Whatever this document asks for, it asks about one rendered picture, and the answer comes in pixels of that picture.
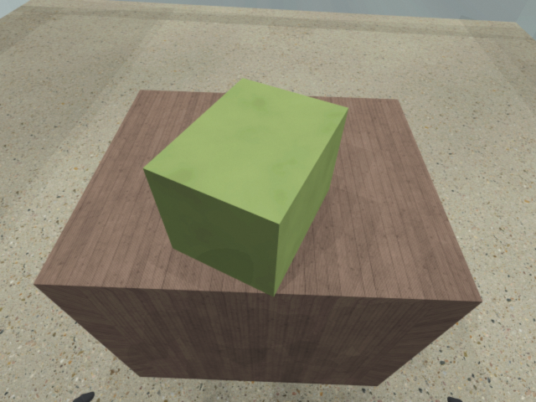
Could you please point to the pedestal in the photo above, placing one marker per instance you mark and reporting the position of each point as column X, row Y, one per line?
column 378, row 277

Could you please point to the carton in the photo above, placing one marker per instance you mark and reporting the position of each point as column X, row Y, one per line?
column 239, row 188

